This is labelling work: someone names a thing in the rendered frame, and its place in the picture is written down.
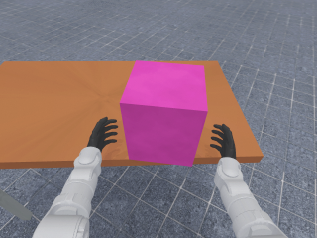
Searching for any table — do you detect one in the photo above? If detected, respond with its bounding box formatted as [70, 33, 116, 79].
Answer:
[0, 60, 264, 221]

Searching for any left robot forearm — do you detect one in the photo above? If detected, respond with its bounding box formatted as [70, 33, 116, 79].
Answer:
[32, 146, 102, 238]

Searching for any robot left hand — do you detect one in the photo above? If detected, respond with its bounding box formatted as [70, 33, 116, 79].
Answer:
[87, 117, 118, 153]

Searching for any carton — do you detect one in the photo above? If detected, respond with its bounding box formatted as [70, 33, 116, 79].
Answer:
[119, 60, 208, 167]

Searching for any robot right hand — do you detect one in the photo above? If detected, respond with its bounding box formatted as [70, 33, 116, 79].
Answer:
[210, 124, 237, 160]

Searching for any right robot forearm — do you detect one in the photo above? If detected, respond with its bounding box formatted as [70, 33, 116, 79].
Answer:
[214, 157, 288, 238]

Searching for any left robot upper arm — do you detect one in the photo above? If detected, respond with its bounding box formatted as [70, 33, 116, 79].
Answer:
[35, 214, 90, 238]

